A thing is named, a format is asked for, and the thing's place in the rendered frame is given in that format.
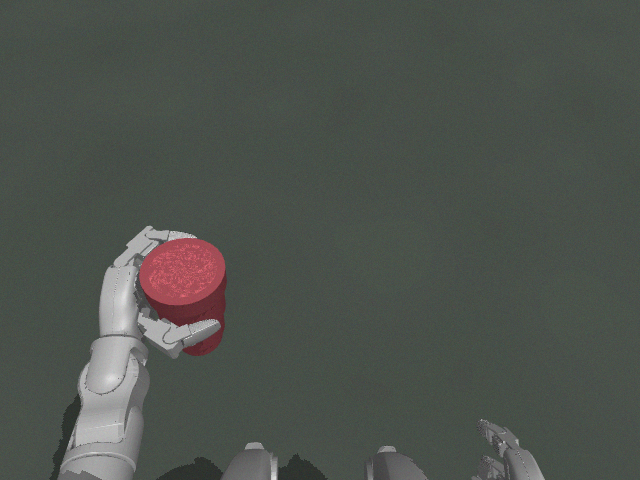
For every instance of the cup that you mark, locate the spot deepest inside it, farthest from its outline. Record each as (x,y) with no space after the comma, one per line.
(184,280)

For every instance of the left robot arm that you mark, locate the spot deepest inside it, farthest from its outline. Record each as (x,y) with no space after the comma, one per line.
(107,435)

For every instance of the right robot hand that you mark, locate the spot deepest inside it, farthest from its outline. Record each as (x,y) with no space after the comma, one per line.
(519,464)

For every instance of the left robot hand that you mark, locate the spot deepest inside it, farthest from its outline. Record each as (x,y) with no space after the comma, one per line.
(124,309)

